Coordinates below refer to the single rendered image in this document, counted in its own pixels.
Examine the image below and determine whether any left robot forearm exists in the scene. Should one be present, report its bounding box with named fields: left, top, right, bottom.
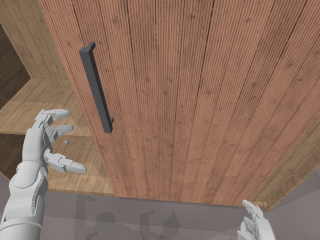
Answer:
left=0, top=160, right=49, bottom=240

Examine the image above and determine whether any wardrobe door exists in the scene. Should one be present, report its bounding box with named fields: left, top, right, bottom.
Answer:
left=38, top=0, right=320, bottom=207
left=250, top=116, right=320, bottom=202

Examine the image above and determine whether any left robot hand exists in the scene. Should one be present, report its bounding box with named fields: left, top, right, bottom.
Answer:
left=22, top=109, right=87, bottom=173

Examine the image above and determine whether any handle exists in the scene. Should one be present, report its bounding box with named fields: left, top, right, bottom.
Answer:
left=79, top=41, right=114, bottom=134

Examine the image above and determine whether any right robot hand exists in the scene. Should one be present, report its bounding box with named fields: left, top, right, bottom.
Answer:
left=237, top=199, right=276, bottom=240

